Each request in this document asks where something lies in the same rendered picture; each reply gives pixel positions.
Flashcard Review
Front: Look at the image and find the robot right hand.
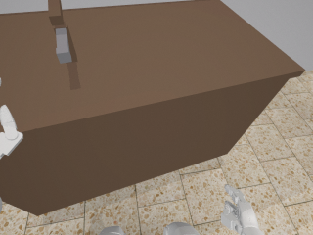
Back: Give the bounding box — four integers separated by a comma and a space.
221, 184, 259, 235

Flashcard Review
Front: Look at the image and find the right robot thigh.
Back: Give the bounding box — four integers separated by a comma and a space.
163, 221, 200, 235

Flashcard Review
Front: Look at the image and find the counter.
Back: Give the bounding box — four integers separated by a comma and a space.
0, 0, 306, 216

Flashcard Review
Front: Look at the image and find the tap lever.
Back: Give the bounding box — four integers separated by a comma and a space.
56, 27, 72, 64

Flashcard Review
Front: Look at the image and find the robot left hand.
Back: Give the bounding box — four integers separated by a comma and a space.
0, 78, 23, 159

